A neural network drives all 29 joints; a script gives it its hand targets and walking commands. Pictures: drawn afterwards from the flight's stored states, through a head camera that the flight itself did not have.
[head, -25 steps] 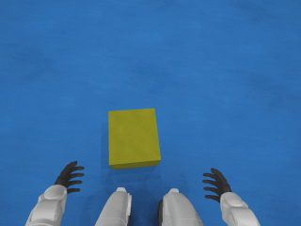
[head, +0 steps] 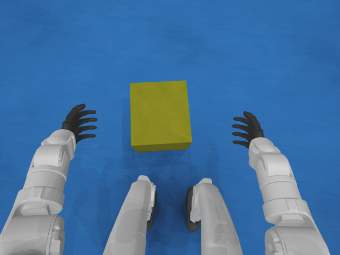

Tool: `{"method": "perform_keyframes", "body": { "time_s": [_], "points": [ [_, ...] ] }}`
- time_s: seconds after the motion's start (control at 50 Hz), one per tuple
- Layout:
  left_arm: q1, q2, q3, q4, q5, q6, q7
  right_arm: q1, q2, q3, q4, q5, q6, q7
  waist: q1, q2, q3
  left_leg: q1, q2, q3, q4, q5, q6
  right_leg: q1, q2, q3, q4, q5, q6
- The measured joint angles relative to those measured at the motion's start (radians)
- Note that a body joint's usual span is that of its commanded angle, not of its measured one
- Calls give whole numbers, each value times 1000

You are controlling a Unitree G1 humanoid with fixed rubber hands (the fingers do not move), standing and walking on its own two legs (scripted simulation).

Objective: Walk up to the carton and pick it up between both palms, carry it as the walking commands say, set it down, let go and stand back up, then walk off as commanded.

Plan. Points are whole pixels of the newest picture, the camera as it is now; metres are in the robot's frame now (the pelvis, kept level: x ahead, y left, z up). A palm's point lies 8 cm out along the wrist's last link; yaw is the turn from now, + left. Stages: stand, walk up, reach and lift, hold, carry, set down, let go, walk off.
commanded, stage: reach and lift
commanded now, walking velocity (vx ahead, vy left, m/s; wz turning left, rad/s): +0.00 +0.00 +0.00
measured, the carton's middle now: (160, 118) +0.55 +0.07 -0.56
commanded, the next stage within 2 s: none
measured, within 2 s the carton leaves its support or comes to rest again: neither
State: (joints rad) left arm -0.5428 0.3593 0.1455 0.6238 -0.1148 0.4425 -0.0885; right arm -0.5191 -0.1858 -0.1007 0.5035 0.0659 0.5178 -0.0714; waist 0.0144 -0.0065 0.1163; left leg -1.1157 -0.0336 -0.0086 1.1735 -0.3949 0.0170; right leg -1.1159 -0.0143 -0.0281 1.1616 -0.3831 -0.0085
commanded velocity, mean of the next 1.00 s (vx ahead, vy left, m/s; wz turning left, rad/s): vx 0.00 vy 0.00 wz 0.00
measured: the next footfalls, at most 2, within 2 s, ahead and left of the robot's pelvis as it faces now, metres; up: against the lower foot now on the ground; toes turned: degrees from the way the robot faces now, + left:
none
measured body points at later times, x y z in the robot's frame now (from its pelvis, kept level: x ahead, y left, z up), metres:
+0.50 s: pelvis +0.01 +0.00 -0.01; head +0.31 +0.02 +0.32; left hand +0.50 +0.28 -0.12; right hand +0.51 -0.17 -0.12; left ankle +0.09 +0.11 -0.63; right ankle +0.09 -0.12 -0.63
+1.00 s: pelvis -0.02 +0.00 -0.06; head +0.34 +0.02 +0.20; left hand +0.51 +0.26 -0.21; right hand +0.52 -0.18 -0.21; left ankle +0.09 +0.11 -0.63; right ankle +0.09 -0.12 -0.63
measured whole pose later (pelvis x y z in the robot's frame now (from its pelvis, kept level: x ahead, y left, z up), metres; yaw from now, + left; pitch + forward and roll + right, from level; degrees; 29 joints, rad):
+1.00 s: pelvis -0.02 +0.00 -0.06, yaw -2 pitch +27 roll -1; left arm -1.24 0.44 0.28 0.79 -0.14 0.19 -0.02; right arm -1.22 -0.35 -0.18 0.70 0.14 0.24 -0.09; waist 0.05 -0.04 0.52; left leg -1.44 -0.02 0.01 1.41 -0.43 0.02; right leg -1.44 0.03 0.02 1.38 -0.41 0.02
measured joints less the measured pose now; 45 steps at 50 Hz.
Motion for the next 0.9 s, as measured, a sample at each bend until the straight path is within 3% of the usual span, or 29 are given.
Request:
{"method": "perform_keyframes", "body": {
  "time_s": [0.12,0.26,0.38,0.52,0.7,0.84,0.9],
  "points": [
    [-203,-5,9,132,16,-4,12,-207,-20,-22,168,15,-17,9,1,-11,-13,-29,7,3,-12,16,-2,-30,7,3,-16,21,0],
    [-325,-16,82,294,69,-140,14,-327,-34,-62,326,10,-152,12,18,-19,-31,-115,14,7,-34,30,-5,-119,14,7,-38,39,-1],
    [-355,25,132,306,42,-245,-2,-362,-23,-77,279,13,-244,-17,13,-23,-47,-225,10,0,-18,25,-9,-229,10,1,-18,29,-3],
    [-507,81,133,257,-8,-292,-4,-508,-50,-91,239,26,-280,-32,21,-24,59,-255,9,-14,3,18,-10,-248,9,-13,-8,22,-3],
    [-587,97,129,189,-23,-279,-5,-582,-95,-121,159,21,-296,-25,36,-3,252,-195,16,-2,5,6,4,-187,19,3,-21,25,9],
    [-592,78,145,84,-41,-264,32,-580,-156,-93,74,52,-285,-18,35,2,413,-170,10,13,47,-5,12,-170,30,43,32,16,25],
    [-620,80,146,110,-44,-255,54,-608,-156,-84,106,63,-278,-17,32,-13,407,-221,11,18,107,-19,11,-223,33,47,94,-2,27]
  ]
}}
